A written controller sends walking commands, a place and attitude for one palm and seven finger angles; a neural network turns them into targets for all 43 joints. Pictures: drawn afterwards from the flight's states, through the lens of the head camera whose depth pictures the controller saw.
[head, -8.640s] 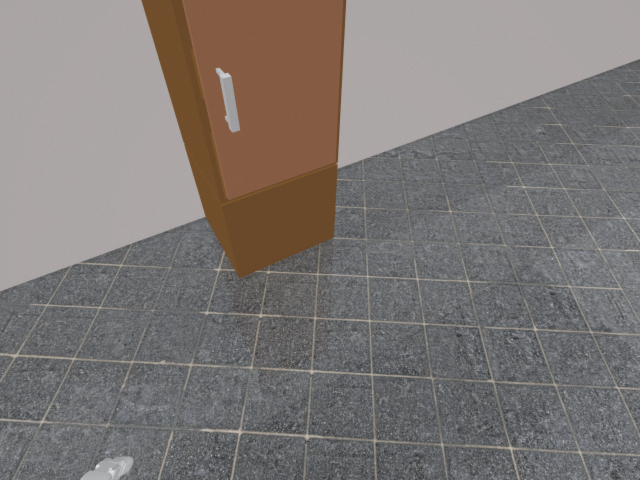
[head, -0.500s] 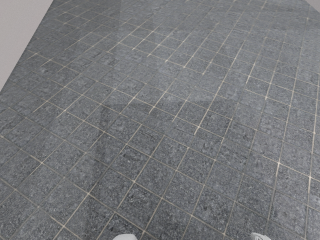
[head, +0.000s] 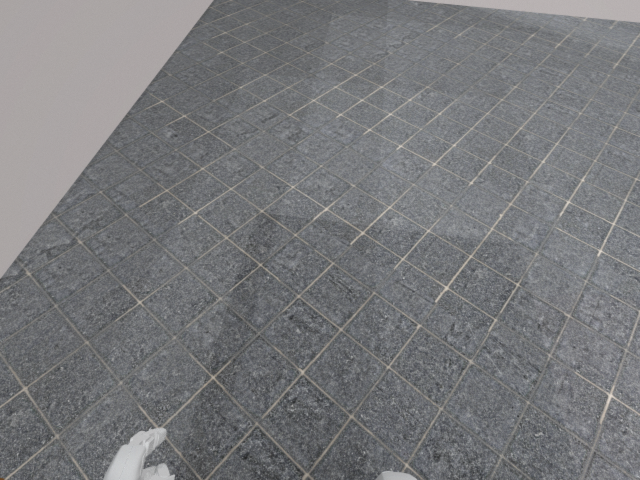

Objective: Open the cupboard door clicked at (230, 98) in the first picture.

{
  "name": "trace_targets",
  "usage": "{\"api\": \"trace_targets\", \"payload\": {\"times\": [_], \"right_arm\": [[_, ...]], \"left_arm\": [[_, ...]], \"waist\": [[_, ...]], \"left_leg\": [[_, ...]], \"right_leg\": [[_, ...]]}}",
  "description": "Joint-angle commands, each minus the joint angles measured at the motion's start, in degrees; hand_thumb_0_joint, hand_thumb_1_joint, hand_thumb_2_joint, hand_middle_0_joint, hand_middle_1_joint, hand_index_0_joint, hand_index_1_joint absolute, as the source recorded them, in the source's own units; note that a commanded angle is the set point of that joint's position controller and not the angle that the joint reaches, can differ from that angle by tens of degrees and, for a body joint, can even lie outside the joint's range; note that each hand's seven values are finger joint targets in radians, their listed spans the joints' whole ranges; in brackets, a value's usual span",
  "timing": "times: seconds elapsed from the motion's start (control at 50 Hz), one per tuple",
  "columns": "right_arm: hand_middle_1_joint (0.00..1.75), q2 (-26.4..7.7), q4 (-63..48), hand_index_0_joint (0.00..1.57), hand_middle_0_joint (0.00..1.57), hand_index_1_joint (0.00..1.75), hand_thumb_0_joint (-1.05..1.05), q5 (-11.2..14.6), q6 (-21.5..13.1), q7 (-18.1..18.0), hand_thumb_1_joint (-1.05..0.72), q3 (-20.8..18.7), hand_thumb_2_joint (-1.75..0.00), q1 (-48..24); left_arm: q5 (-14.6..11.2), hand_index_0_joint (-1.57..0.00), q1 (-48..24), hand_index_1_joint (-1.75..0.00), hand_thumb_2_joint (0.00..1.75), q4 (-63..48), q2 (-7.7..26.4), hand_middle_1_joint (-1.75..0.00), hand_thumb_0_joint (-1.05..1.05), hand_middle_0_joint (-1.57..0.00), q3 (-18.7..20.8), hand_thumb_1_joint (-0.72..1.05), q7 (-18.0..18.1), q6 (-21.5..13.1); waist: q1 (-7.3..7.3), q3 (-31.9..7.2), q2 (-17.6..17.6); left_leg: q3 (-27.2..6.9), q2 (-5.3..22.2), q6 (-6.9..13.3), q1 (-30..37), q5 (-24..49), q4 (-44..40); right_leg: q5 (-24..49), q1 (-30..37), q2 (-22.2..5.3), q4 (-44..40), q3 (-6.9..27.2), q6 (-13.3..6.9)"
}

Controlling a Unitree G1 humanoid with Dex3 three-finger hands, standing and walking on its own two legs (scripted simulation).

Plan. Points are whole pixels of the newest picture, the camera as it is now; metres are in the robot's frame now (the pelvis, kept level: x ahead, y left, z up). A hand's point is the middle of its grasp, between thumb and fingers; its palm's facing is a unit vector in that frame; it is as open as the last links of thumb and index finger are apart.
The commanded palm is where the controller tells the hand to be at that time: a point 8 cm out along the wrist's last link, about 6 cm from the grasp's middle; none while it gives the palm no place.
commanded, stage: turn to face it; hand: left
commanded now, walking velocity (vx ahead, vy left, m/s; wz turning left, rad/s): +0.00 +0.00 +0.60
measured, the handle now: out of the picture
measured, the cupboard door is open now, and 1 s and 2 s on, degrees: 0 0 0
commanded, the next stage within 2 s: none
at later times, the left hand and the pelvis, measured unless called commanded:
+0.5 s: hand out of the picture -0.03 +0.17 -0.15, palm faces +0.33 -0.90 -0.28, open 7.4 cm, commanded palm none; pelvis -0.02 -0.04 +0.00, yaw +20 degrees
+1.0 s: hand out of the picture -0.08 +0.26 -0.16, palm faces +0.60 -0.77 -0.24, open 7.4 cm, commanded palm none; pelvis -0.04 +0.02 +0.00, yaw +36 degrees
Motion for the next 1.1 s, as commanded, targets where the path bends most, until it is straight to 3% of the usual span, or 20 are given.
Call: {"api": "trace_targets", "payload": {"times": [0.0, 0.06, 0.08, 0.1, 0.12, 0.14, 0.2, 0.24, 0.36, 0.48, 0.52, 0.56, 0.58, 0.6, 0.62, 0.64, 0.7, 0.76, 0.86, 1.08], "right_arm": [[0.30, -13.66, -3.71, 0.20, 0.20, 0.30, 0.00, 0.03, -0.82, -0.90, -0.90, -3.96, -0.90, 0.74], [0.30, -12.57, -4.02, 0.20, 0.20, 0.30, 0.00, 0.55, -0.56, -0.67, -0.90, -4.12, -0.90, -0.56], [0.30, -10.68, -4.16, 0.20, 0.20, 0.30, 0.00, 1.02, -0.58, -0.45, -0.90, -3.92, -0.90, -0.44], [0.30, -6.94, -4.77, 0.20, 0.20, 0.30, 0.00, 1.51, -0.64, -0.19, -0.90, -3.36, -0.90, 1.06], [0.30, -8.21, -5.69, 0.20, 0.20, 0.30, 0.00, 0.75, -0.45, -0.44, -0.90, -3.74, -0.90, 0.66], [0.30, -9.88, -5.42, 0.20, 0.20, 0.30, 0.00, 0.33, 0.05, -0.23, -0.90, -4.34, -0.90, 0.32], [0.30, -8.40, -1.93, 0.20, 0.20, 0.30, 0.00, -0.04, 1.57, 0.91, -0.90, -4.16, -0.90, 2.20], [0.30, -7.97, -1.51, 0.20, 0.20, 0.30, 0.00, 0.22, 1.63, 1.30, -0.90, -3.96, -0.90, 2.72], [0.30, -7.96, -3.00, 0.20, 0.20, 0.30, 0.00, 0.28, 1.81, 1.34, -0.90, -3.17, -0.90, -4.15], [0.30, -6.74, -4.81, 0.20, 0.20, 0.30, 0.00, 0.90, 0.95, 1.45, -0.90, -1.85, -0.90, -9.65], [0.30, -6.71, -5.02, 0.20, 0.20, 0.30, 0.00, 1.05, 0.36, 1.32, -0.90, -1.60, -0.90, -9.31], [0.30, -7.88, -4.66, 0.20, 0.20, 0.30, 0.00, 0.95, -0.21, 1.12, -0.90, -1.77, -0.90, -6.24], [0.30, -10.08, -3.71, 0.20, 0.20, 0.30, 0.00, 0.80, -0.82, 1.20, -0.90, -2.35, -0.90, -2.14], [0.30, -17.00, -3.23, 0.20, 0.20, 0.30, 0.00, 0.42, -1.46, 0.83, -0.90, -3.99, -0.90, 1.33], [0.30, -21.46, -2.48, 0.20, 0.20, 0.30, 0.00, 1.03, -1.16, 0.34, -0.90, -4.97, -0.90, 4.73], [0.30, -20.43, -1.82, 0.20, 0.20, 0.30, 0.00, 0.98, -0.67, 0.19, -0.90, -4.63, -0.90, 4.98], [0.30, -15.01, -3.92, 0.20, 0.20, 0.30, 0.00, 0.50, -1.08, -1.16, -0.90, -2.99, -0.90, -3.41], [0.30, -13.81, -4.93, 0.20, 0.20, 0.30, 0.00, 0.78, -1.62, -0.96, -0.90, -2.46, -0.90, -5.32], [0.30, -13.34, -4.38, 0.20, 0.20, 0.30, 0.00, 0.80, -1.68, -0.90, -0.90, -2.83, -0.90, -2.45], [0.30, -12.97, -2.95, 0.20, 0.20, 0.30, 0.00, 0.08, -1.28, -1.31, -0.90, -3.55, -0.90, 2.91]], "left_arm": [[-0.73, -0.20, -0.56, -0.30, 0.90, -5.75, 4.44, -0.30, 0.00, -0.20, 0.86, 0.90, 0.85, -1.96], [-1.08, -0.20, 4.33, -0.30, 0.90, -4.59, 5.47, -0.30, 0.00, -0.20, 1.14, 0.90, 1.20, -2.60], [-0.91, -0.20, 6.47, -0.30, 0.90, -4.01, 7.41, -0.30, 0.00, -0.20, 1.57, 0.90, 1.46, -3.08], [-0.04, -0.20, 7.19, -0.30, 0.90, -4.05, 12.31, -0.30, 0.00, -0.20, 2.56, 0.90, 1.90, -3.59], [0.29, -0.20, 6.49, -0.30, 0.90, -4.72, 14.14, -0.30, 0.00, -0.20, 2.40, 0.90, 1.98, -3.18], [0.10, -0.20, 4.07, -0.30, 0.90, -5.52, 12.52, -0.30, 0.00, -0.20, 1.97, 0.90, 2.07, -2.84], [-0.22, -0.20, -1.25, -0.30, 0.90, -5.57, 6.87, -0.30, 0.00, -0.20, 0.56, 0.90, 1.37, -3.33], [-0.10, -0.20, 0.61, -0.30, 0.90, -4.85, 6.08, -0.30, 0.00, -0.20, 0.43, 0.90, 1.26, -3.71], [0.45, -0.20, 8.54, -0.30, 0.90, -2.30, 7.84, -0.30, 0.00, -0.20, 1.17, 0.90, 1.35, -3.79], [1.07, -0.20, 11.10, -0.30, 0.90, -0.96, 10.45, -0.30, 0.00, -0.20, 2.00, 0.90, 1.14, -3.04], [1.12, -0.20, 11.10, -0.30, 0.90, -0.65, 11.29, -0.30, 0.00, -0.20, 2.46, 0.90, 1.06, -2.78], [0.71, -0.20, 10.22, -0.30, 0.90, -0.25, 11.34, -0.30, 0.00, -0.20, 2.60, 0.90, 0.83, -2.48], [0.18, -0.20, 9.79, -0.30, 0.90, -0.49, 10.81, -0.30, 0.00, -0.20, 2.51, 0.90, 0.73, -2.24], [-0.36, -0.20, 10.07, -0.30, 0.90, -2.13, 7.50, -0.30, 0.00, -0.20, 2.05, 0.90, 0.31, -1.99], [-0.14, -0.20, 7.10, -0.30, 0.90, -4.36, 4.83, -0.30, 0.00, -0.20, 0.74, 0.90, 0.36, -1.60], [0.17, -0.20, 5.28, -0.30, 0.90, -4.60, 6.57, -0.30, 0.00, -0.20, 0.86, 0.90, 0.64, -0.98], [0.28, -0.20, 3.63, -0.30, 0.90, -1.97, 6.90, -0.30, 0.00, -0.20, 1.68, 0.90, 0.30, -0.73], [0.36, -0.20, 6.79, -0.30, 0.90, -0.48, 7.06, -0.30, 0.00, -0.20, 1.99, 0.90, -0.27, -0.87], [0.44, -0.20, 4.60, -0.30, 0.90, -1.38, 7.19, -0.30, 0.00, -0.20, 1.93, 0.90, 0.19, -0.92], [-0.46, -0.20, -3.40, -0.30, 0.90, -5.69, 5.31, -0.30, 0.00, -0.20, 0.95, 0.90, 0.84, -1.67]], "waist": [[0.54, -7.49, 9.81], [2.76, -9.59, 9.04], [3.90, -10.09, 4.15], [4.22, -10.76, -11.34], [4.07, -8.73, -14.37], [3.01, -5.55, -8.16], [-0.27, 1.42, -8.52], [-0.09, 0.94, -9.86], [3.40, -0.88, -11.14], [5.32, -2.51, -13.72], [5.36, -4.20, -14.31], [3.35, -6.06, -11.56], [0.76, -9.06, -6.31], [-1.24, -11.98, 11.06], [-2.60, -12.70, 18.69], [-2.57, -11.21, 11.61], [0.24, -4.08, 11.29], [2.38, -4.32, 9.04], [1.73, -4.46, 7.48], [-0.36, -6.29, 8.10]], "left_leg": [[-19.89, 14.78, 6.87, 7.20, 23.86, -3.70], [-19.55, 11.45, 3.51, 1.71, 20.68, -0.29], [-17.15, 9.04, 0.65, -5.83, 10.72, 2.93], [-6.11, 2.22, -4.14, -17.98, -10.39, 14.07], [0.87, -0.99, -6.17, -20.44, -22.89, 26.87], [-0.24, 1.62, -5.75, -17.75, -20.82, 35.18], [2.81, 4.55, -6.77, -17.76, -10.76, 44.22], [4.34, 4.88, -7.52, -18.36, -7.80, 45.18], [6.86, 6.84, -8.87, -19.20, -10.14, 38.75], [11.89, 6.54, -7.49, -11.11, -14.29, 21.98], [13.12, 5.97, -6.48, -7.35, -14.11, 16.16], [14.13, 5.33, -5.71, 0.34, -6.52, 5.24], [11.92, 6.66, -4.87, 9.06, 2.52, -3.25], [-5.60, 19.85, 0.48, 20.67, 19.71, -5.36], [-16.01, 29.23, 6.89, 21.90, 42.33, -4.33], [-10.90, 29.85, 8.71, 18.74, 36.66, -3.26], [-6.52, 20.24, 4.86, 10.45, 28.70, -5.38], [-3.63, 16.39, 2.70, 8.68, 23.54, -7.06], [-8.09, 16.36, 3.85, 9.86, 19.21, -8.35], [-20.20, 16.44, 7.84, 11.64, 25.98, -4.41]], "right_leg": [[-1.26, 2.81, 2.50, -9.76, 0.27, -1.34], [8.21, 14.88, 3.09, -25.48, -0.26, -2.18], [13.24, 24.21, -0.84, -32.68, 2.60, -2.94], [13.11, 33.24, -16.26, -37.58, 16.58, -7.64], [18.08, 25.24, -26.45, -37.49, 23.47, -13.74], [17.44, 17.08, -25.82, -37.47, 18.77, -15.83], [16.89, 11.05, -14.45, -36.48, 5.19, -11.35], [21.82, 13.11, -12.86, -35.25, 0.52, -10.23], [30.23, 20.64, -15.60, -32.81, -1.97, -11.91], [37.32, 20.54, -17.62, -28.74, -5.17, -12.93], [39.05, 20.77, -18.44, -26.24, -5.93, -12.54], [36.18, 18.46, -17.59, -20.75, -9.00, -9.72], [31.57, 14.09, -16.31, -12.36, -11.32, -7.05], [6.14, -1.10, -8.77, 1.19, -13.29, -2.45], [-16.74, -10.14, -4.28, 9.87, -8.24, -0.41], [-14.08, -9.26, -5.92, 14.00, -4.55, -1.39], [-2.12, -10.06, -5.40, 17.47, -1.32, -0.77], [3.89, -7.76, -4.27, 17.46, -1.71, -0.10], [5.85, -8.66, -3.53, 14.40, -0.29, 0.96], [-1.57, -5.22, 0.38, -0.57, 1.62, -0.22]]}}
